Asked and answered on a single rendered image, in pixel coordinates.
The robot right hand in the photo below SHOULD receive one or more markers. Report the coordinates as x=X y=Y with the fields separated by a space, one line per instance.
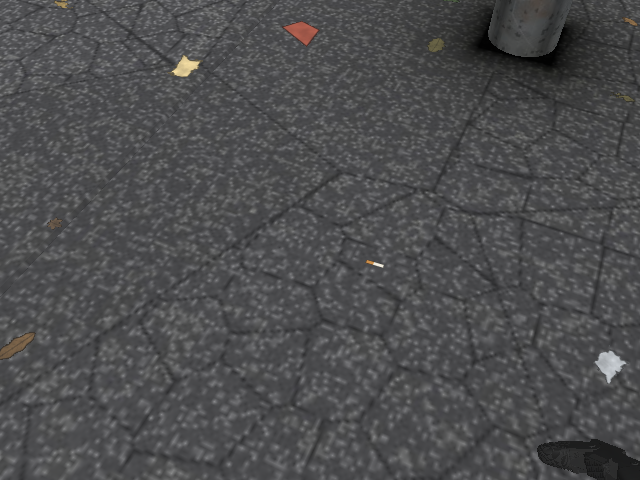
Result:
x=598 y=459

